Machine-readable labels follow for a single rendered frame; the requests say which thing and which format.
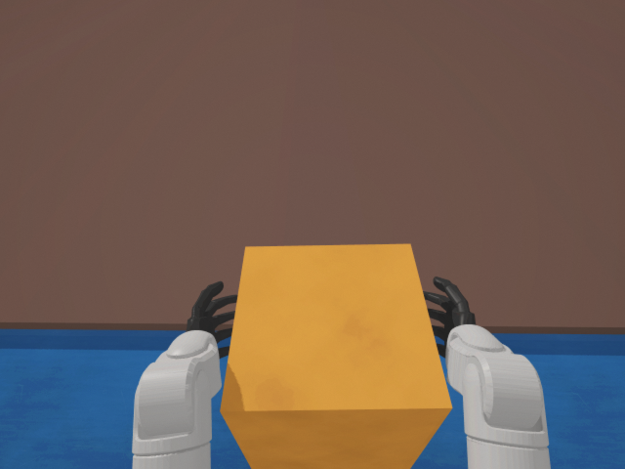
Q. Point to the right robot forearm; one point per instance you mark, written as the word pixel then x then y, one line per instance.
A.
pixel 504 410

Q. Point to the robot left hand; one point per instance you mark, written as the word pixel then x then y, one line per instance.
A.
pixel 203 310

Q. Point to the left robot forearm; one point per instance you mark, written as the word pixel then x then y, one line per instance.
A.
pixel 172 409

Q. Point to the robot right hand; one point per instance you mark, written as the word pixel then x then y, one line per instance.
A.
pixel 457 310

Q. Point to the carton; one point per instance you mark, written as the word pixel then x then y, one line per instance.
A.
pixel 333 363

